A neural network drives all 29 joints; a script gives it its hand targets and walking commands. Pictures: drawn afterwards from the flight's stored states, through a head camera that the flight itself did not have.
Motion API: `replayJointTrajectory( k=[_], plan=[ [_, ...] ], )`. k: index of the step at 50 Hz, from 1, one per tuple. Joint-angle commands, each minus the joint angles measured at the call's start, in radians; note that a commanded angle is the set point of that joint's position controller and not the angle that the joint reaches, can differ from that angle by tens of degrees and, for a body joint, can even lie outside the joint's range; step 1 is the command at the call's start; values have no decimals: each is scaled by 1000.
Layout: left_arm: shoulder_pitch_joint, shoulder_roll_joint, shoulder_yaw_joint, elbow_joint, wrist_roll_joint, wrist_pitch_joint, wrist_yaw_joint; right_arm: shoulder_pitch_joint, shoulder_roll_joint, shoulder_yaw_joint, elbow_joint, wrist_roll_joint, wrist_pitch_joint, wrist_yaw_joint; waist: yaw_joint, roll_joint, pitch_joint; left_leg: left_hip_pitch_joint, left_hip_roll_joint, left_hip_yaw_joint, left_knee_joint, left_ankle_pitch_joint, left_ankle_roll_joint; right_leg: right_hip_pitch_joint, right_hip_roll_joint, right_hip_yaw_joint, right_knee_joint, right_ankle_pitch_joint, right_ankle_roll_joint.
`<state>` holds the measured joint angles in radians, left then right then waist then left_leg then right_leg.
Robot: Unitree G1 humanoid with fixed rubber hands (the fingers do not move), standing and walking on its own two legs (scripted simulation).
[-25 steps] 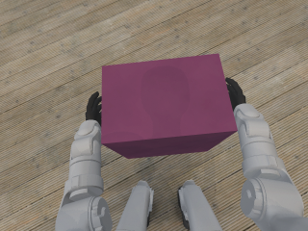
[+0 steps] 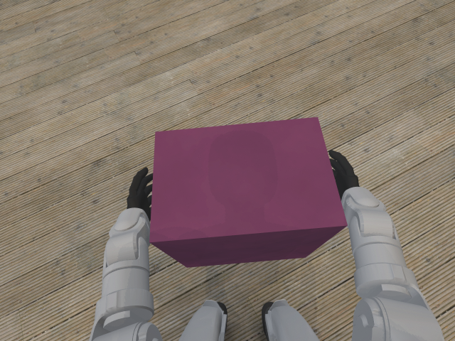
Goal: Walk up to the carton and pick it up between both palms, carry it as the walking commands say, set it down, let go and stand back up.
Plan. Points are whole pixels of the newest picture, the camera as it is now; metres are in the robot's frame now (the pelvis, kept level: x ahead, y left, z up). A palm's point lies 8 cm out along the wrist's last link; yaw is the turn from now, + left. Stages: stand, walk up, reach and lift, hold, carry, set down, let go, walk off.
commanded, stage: reach and lift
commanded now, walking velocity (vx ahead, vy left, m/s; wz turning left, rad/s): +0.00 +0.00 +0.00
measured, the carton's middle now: (241, 204) +0.36 +0.01 -0.11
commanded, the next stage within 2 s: none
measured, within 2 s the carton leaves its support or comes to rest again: neither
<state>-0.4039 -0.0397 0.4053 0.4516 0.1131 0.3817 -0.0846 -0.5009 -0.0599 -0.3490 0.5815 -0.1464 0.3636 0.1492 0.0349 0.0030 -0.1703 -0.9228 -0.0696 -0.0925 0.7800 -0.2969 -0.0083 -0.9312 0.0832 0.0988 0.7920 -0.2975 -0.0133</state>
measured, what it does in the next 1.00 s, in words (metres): rises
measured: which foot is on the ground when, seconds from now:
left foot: down 0.00-1.00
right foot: down 0.00-1.00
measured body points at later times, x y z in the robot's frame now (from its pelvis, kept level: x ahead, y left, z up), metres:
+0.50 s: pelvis +0.01 +0.00 +0.04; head +0.07 -0.01 +0.48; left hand +0.32 +0.20 +0.02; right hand +0.35 -0.18 +0.01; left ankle +0.03 +0.12 -0.69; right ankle +0.03 -0.11 -0.69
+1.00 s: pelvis +0.02 +0.00 +0.05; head +0.00 -0.01 +0.50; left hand +0.30 +0.20 +0.08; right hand +0.33 -0.19 +0.07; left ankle +0.03 +0.12 -0.69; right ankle +0.03 -0.11 -0.69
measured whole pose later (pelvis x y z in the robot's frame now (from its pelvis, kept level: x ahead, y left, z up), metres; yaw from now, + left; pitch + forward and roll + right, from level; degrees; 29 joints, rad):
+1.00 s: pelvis +0.02 +0.00 +0.05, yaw -1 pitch -2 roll +1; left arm -0.19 -0.06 0.32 0.20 0.15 0.66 -0.11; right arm -0.26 0.00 -0.30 0.32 -0.15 0.62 0.16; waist 0.05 0.00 -0.02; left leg -0.11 -0.04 -0.09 0.32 -0.17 0.00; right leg -0.14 0.06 0.12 0.36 -0.18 -0.03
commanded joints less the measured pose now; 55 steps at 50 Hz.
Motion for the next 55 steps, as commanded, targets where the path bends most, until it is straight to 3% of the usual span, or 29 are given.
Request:
replayJointTrajectory(
  k=[1,28,55],
  plan=[
    [-528,-910,-601,-68,-84,-14,-168,-425,974,547,-52,80,-5,186,1,-28,-586,378,-25,44,-74,342,3,397,5,-25,-95,348,-9],
    [-403,-878,-612,-144,-68,111,-178,-320,951,553,-157,81,105,182,14,-24,-292,713,-9,39,-341,302,16,688,-5,-17,-342,296,-6],
    [-280,-793,-727,-392,-124,306,-166,-209,907,669,-418,160,293,146,12,-13,-63,947,-4,36,-502,305,7,884,-17,-1,-512,309,-4]
  ],
)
